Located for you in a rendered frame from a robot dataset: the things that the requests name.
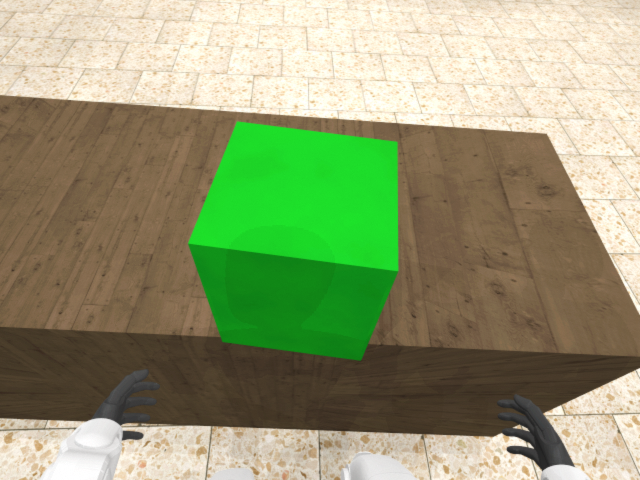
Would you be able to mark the pedestal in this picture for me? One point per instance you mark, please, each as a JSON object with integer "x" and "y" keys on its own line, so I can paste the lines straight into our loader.
{"x": 504, "y": 286}

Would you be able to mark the robot right shin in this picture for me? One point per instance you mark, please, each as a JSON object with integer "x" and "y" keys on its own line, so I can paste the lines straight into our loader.
{"x": 360, "y": 453}

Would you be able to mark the right robot thigh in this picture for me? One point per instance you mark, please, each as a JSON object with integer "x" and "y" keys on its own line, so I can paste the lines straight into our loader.
{"x": 375, "y": 467}

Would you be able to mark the robot left forearm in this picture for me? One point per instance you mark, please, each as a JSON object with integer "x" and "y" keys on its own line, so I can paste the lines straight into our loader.
{"x": 91, "y": 452}

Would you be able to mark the robot right hand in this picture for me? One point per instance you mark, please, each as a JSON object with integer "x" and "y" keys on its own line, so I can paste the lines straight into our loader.
{"x": 549, "y": 449}

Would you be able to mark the robot left hand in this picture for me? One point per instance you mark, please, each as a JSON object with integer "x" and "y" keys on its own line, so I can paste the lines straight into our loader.
{"x": 119, "y": 400}

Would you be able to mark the carton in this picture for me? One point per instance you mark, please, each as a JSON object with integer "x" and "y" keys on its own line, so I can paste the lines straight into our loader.
{"x": 296, "y": 244}

